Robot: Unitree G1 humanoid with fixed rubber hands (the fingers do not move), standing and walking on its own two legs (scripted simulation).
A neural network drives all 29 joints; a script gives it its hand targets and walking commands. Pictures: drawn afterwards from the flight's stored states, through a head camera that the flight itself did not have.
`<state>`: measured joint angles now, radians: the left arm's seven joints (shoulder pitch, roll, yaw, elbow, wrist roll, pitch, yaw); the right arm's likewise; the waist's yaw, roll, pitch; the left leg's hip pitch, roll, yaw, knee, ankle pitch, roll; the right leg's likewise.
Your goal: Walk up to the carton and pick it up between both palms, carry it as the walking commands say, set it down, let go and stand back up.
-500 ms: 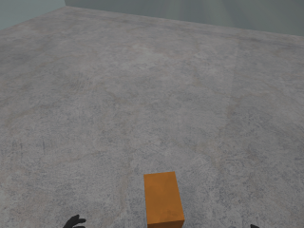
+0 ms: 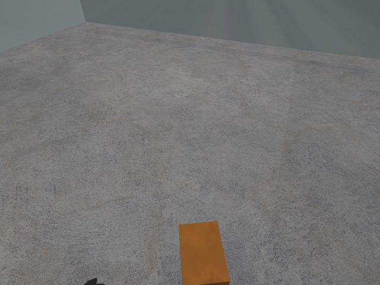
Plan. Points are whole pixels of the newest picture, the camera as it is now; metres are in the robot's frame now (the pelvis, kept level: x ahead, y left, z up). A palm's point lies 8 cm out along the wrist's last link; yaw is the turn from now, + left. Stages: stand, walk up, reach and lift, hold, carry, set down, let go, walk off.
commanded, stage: stand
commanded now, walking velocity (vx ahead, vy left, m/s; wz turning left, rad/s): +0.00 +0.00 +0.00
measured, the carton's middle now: (200, 262) +0.44 -0.05 -0.63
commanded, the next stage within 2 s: none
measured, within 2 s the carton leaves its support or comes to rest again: neither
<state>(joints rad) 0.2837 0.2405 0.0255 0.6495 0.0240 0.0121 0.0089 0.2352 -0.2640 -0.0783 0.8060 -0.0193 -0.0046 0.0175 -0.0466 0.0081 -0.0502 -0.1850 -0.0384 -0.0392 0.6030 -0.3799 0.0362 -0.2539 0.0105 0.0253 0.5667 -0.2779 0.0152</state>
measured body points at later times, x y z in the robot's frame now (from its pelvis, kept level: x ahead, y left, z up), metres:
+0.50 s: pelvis -0.01 +0.00 +0.00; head -0.06 +0.00 +0.45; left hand +0.12 +0.25 -0.10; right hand +0.07 -0.28 -0.12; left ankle -0.03 +0.10 -0.73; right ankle +0.02 -0.13 -0.73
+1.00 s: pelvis -0.02 -0.01 +0.00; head -0.05 +0.00 +0.45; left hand +0.09 +0.25 -0.11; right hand +0.04 -0.29 -0.13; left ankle -0.03 +0.10 -0.73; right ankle +0.02 -0.13 -0.73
